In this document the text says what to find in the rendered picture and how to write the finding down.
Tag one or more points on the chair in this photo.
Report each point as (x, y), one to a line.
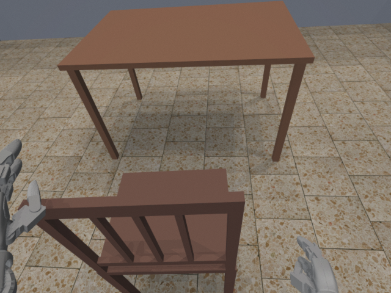
(170, 222)

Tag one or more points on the table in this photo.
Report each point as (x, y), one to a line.
(252, 33)

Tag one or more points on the left robot forearm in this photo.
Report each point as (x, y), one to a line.
(8, 282)

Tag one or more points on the left robot hand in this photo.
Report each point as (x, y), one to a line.
(28, 216)

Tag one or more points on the right robot hand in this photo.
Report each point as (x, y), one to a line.
(320, 276)

